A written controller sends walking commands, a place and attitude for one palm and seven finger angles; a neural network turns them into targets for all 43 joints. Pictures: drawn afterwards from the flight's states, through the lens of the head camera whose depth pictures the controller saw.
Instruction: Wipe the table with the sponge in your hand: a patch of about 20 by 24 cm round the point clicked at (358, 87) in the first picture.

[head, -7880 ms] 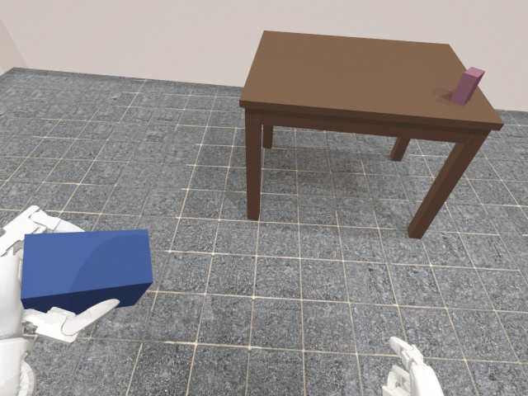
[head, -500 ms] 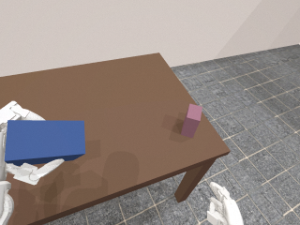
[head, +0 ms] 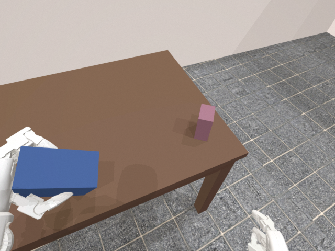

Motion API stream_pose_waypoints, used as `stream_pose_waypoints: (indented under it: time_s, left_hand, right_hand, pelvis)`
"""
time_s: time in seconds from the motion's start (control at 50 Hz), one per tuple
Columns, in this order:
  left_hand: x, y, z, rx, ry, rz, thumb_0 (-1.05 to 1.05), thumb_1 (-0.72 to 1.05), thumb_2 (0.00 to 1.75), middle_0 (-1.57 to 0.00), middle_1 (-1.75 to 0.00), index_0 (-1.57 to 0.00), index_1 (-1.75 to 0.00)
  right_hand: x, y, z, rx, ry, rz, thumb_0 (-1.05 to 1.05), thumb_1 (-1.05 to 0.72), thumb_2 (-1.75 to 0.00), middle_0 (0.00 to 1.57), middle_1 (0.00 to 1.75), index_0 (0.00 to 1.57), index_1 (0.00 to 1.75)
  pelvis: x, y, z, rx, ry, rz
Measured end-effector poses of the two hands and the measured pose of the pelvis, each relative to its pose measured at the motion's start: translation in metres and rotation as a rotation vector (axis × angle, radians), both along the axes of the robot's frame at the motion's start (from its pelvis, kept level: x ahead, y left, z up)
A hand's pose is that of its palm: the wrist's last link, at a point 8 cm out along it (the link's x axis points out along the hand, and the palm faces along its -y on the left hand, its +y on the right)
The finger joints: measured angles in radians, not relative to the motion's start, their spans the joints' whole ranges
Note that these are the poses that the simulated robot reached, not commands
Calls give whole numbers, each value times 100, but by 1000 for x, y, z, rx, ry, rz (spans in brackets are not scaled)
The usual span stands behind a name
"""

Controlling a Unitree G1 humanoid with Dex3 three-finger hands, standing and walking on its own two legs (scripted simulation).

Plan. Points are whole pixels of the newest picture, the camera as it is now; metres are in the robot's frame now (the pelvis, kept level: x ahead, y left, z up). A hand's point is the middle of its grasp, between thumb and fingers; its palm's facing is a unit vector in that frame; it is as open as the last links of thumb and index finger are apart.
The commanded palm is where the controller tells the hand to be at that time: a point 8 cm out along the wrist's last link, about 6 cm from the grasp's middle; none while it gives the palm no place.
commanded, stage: come to a stop and stand still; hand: left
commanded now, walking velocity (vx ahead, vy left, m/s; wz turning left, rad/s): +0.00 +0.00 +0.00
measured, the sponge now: (68, 174) +0.22 +0.20 +0.12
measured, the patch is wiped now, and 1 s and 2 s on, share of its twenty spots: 0.00 0.00 0.00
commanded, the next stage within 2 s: look again from close up in 0.74 s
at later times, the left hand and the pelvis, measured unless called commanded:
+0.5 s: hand (21, 159) +0.23 +0.29 +0.15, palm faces +0.36 -0.84 -0.40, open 10.2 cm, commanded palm +0.17 +0.31 +0.18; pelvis +0.02 +0.03 +0.00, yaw +1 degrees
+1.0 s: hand (26, 156) +0.24 +0.28 +0.15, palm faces +0.37 -0.84 -0.39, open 10.2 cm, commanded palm +0.18 +0.31 +0.18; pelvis +0.03 +0.03 +0.00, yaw +1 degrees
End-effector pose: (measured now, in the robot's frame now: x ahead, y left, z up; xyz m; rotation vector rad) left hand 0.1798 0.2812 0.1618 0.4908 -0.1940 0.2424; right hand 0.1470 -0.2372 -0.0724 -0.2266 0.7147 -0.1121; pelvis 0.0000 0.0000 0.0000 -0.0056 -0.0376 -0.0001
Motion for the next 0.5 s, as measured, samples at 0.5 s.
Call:
stream_pose_waypoints:
  time_s: [0.5]
  left_hand:
    - [16, 45, 0, -17, -81, 62, -1, -51, 100, -72, -133, -74, -134]
  right_hand:
    - [46, 68, 12, 13, -54, 122, 1, -90, -90, 20, 30, 20, 30]
  pelvis:
    - [16, 31, 0, -14, 16, 20]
